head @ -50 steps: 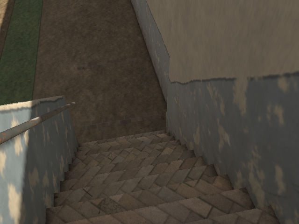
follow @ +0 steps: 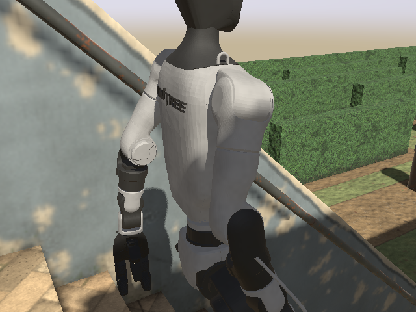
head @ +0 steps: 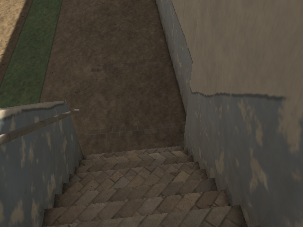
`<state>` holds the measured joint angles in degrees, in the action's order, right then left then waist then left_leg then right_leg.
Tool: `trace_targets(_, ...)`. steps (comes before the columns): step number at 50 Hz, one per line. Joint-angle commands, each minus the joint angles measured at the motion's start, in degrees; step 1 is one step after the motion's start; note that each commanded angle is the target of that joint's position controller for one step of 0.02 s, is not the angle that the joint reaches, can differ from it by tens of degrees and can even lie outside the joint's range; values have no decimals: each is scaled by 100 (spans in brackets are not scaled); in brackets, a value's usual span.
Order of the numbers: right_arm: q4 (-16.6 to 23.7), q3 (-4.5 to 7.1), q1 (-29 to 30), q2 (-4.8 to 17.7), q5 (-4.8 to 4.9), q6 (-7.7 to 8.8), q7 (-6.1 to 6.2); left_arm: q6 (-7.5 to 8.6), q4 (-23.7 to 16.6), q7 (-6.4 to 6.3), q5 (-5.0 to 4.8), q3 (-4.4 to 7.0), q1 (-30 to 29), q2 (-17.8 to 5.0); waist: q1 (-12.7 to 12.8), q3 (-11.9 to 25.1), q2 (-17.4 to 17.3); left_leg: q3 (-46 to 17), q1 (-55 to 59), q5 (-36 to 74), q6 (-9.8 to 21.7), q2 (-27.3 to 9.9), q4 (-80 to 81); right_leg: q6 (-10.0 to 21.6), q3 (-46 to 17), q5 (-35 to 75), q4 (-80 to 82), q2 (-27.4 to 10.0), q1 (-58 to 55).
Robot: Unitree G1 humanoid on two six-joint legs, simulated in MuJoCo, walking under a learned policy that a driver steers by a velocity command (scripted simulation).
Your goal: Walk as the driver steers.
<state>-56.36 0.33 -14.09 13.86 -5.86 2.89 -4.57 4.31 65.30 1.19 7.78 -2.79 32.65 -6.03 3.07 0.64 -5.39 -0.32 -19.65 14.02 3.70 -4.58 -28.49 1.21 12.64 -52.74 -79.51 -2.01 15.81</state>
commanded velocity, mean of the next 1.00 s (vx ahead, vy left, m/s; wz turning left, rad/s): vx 0.20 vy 0.00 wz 0.34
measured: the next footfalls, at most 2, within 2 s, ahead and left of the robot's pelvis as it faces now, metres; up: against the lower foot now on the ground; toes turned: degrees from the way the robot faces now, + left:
left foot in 0.02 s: +0.08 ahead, +0.10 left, -0.21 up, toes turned +4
right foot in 0.42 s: +0.34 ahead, -0.05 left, -0.42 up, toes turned +11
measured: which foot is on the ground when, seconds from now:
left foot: up 0.00-0.00, down 0.02-0.42, up 0.44-0.74, down 0.76-1.00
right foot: down 0.00-0.02, up 0.04-0.40, down 0.42-1.00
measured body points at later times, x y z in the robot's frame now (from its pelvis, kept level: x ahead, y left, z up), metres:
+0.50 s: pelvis +0.24 +0.00 -0.27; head +0.23 -0.01 +0.18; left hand +0.27 +0.27 -0.39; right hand +0.30 -0.21 -0.41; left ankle +0.11 +0.12 -0.70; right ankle +0.30 -0.06 -1.01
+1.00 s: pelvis +0.29 +0.03 -0.28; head +0.29 +0.04 +0.17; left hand +0.25 +0.27 -0.43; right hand +0.38 -0.19 -0.43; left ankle +0.25 +0.15 -1.01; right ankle +0.30 -0.06 -1.01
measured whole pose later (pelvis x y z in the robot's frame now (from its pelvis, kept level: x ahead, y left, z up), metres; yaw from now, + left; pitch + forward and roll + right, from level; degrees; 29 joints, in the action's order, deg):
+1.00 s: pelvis +0.29 +0.03 -0.28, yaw +20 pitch +1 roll -1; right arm -55.4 0.8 -21.3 11.7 -0.3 3.4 -6.5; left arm 4.1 55.9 4.8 0.7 0.5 15.7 -13.9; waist 0.5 0.9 0.0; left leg -0.6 -18.9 -18.0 -1.4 -3.1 -36.2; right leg 2.7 10.4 -19.0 -32.2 0.1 13.9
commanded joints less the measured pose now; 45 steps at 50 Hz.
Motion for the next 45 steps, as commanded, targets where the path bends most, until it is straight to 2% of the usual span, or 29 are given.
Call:
trace_targets(1,-935,493,-2702,921,111,144,106,-247,-131,272,25,399,-347,-1757,-1513,-223,-194,626,3025,152,361,194,2083,332,-1047,3934,-1751,-557,1066)
trace_targets(2,-1272,626,-3600,1393,-12,135,110,-264,-180,541,-29,484,150,-1380,-1414,542,-1125,-237,4964,2967,1220,-409,76,13,-686,580,-4236,353,3190)
trace_targets(3,-1331,714,-3931,1721,-46,239,142,-91,-782,639,-283,474,-362,-1048,-1367,1098,-809,-921,5967,4237,1566,-858,-879,62,-836,460,-4608,442,4471)
trace_targets(4,-1399,692,-3974,1608,-81,316,85,83,-1375,574,-504,426,-1320,-989,-1584,857,-138,-1569,6123,3530,1810,-1306,-714,34,-954,456,-4372,352,5753)
trace_targets(5,-1208,511,-3118,1012,-35,295,51,207,-1849,450,-632,352,-1861,-876,-1283,427,413,-1982,5167,1343,1677,-1655,-520,161,-1464,1103,-3158,-98,6427)
trace_targets(6,-1161,292,-2540,471,-46,260,-20,185,-1803,266,-592,305,-1585,-761,-817,-432,155,-2854,3341,-866,1830,-1920,-100,287,-2016,1731,-2651,-505,6558)
trace_targets(7,-877,-25,-1946,-434,-153,278,41,151,-1529,101,-314,156,-1208,-489,-445,-861,1062,-1991,1799,-848,1390,-1457,-117,392,-2397,3710,-460,-1008,5870)
trace_targets(8,-862,-30,-1855,-286,-130,277,72,63,-1392,58,-202,150,-1198,-566,-344,-967,770,-1685,574,-1471,1431,-914,-85,413,-1934,4031,43,-870,4985)
trace_targets(9,-495,-192,-1170,-627,114,340,113,44,-1198,135,-152,216,-1183,-637,-251,-919,903,-641,-1751,-1390,1256,-247,97,404,-1486,6227,2011,-775,2454)
trace_targets(10,-383,-195,-938,-268,35,469,85,15,-1265,293,-105,70,-1250,-307,-10,-763,108,-399,-3285,-1527,1157,236,-114,201,-1122,7156,1213,-456,628)
trace_targets(12,-227,-237,-1202,-137,124,602,394,62,-1308,394,-40,144,-1138,-773,-174,-433,343,-742,-2920,-2182,938,470,-1119,-43,-1285,8156,1937,-309,890)
trace_targets(14,246,-195,-898,261,33,688,583,65,-1515,191,-283,180,-1218,-931,-136,-363,790,-464,-4061,-3786,470,994,-2071,-182,-1039,9376,3710,-46,-998)
trace_targets(15,369,-165,-947,450,11,657,611,-3,-1671,166,-298,222,-1214,-1004,-104,-423,506,-903,-3892,-3876,530,816,-2295,-206,-967,8796,4002,22,-1175)
trace_targets(19,285,-186,-2293,384,445,257,335,-58,-2022,232,-285,312,-1968,-1154,-822,-694,428,-2939,-385,-1955,829,406,-3539,184,-1456,7859,7928,-323,-1)
trace_targets(20,422,-165,-1995,562,394,125,123,39,-1656,171,-319,496,-755,-1421,-254,-232,500,-2882,-846,-2061,642,535,-4675,449,-1332,8582,8028,-593,-1410)
trace_targets(21,508,-267,-2342,18,254,115,-132,109,-1288,62,-281,731,708,-1916,-10,1129,1290,-2034,-2454,-2017,28,916,-6508,1240,-1575,10794,6114,-1311,-4488)
trace_targets(22,767,-202,-3067,-351,594,232,-132,38,-1619,145,-300,908,647,-2488,-196,2600,2359,-601,-4385,-6997,-534,1597,-9861,2680,-1886,14836,3733,-2704,-6461)
trace_targets(23,1055,-59,-2739,252,705,109,-150,-62,-1712,249,-60,955,576,-2549,44,2427,1437,-596,-5151,-6936,-765,1472,-10822,2950,-2436,15853,3560,-3054,-5937)
trace_targets(24,1603,-15,-1590,438,617,-18,-93,-126,-1865,241,15,992,-97,-2554,123,1607,768,-478,-5925,-6348,-860,1113,-10400,2658,-2786,13481,3998,-2967,-4756)
trace_targets(25,1792,-181,-1134,37,495,-102,28,-116,-1979,229,-39,813,-827,-2124,-123,785,267,-1000,-5897,-5153,-719,538,-9297,2432,-2865,11058,4725,-3025,-3137)
trace_targets(27,1163,-302,-2392,-427,554,-168,-99,-53,-1675,318,-214,405,-1162,-1269,-1206,-569,510,-698,-3587,-3686,-851,230,-8490,1712,-1731,10017,5693,-2087,676)
trace_targets(28,768,-257,-2895,-347,374,-170,-194,69,-1424,178,-330,328,-828,-861,-1110,-827,545,-545,-3154,-2447,-811,119,-7522,1267,-1079,8474,5625,-1240,1424)
trace_targets(29,740,-254,-2815,-414,380,-158,-322,190,-1182,144,-361,214,-711,-817,-1129,-828,811,-297,-2837,-2117,-851,111,-7455,772,-864,7756,5511,-819,1879)
trace_targets(33,946,-100,-1690,-60,469,-214,-496,283,-1299,80,-371,44,-1828,-1469,-828,-298,787,-58,-1644,-276,-1133,-169,-4960,448,-1041,5184,5519,-814,2645)
trace_targets(37,847,155,-1380,335,420,10,-260,299,-1142,452,-692,184,-1630,-1919,-744,-52,1228,-73,-785,-2363,-1275,-37,-2463,314,-2077,4722,5439,-1335,1340)
trace_targets(39,613,226,-1301,421,464,72,-85,169,-1057,595,-965,230,-1234,-1811,-631,153,864,3,-224,-2330,-1125,-21,-1237,279,-2355,4147,5280,-1186,479)
trace_targets(41,514,233,-953,528,372,7,63,21,-1047,428,-917,354,-684,-1777,-137,212,426,13,26,-3065,-724,58,-858,485,-2355,1797,5685,-1020,330)
trace_targets(42,504,229,-740,495,398,17,42,25,-1205,370,-821,385,-908,-1717,-53,-328,478,-67,-458,-3630,-501,121,-546,484,-1914,1604,5869,-781,467)
trace_targets(45,326,148,-861,319,645,115,-119,18,-1103,349,-772,338,-1173,-1189,-135,-717,39,-378,-654,-3801,-187,8,173,189,-801,2356,5394,-157,242)
Velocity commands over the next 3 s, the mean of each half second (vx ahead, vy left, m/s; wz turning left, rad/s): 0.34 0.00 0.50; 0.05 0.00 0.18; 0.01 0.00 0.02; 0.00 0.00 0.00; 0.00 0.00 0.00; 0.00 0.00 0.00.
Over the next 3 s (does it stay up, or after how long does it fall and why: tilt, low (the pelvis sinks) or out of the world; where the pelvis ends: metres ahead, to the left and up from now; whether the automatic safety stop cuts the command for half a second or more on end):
stays up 0.31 0.04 -0.29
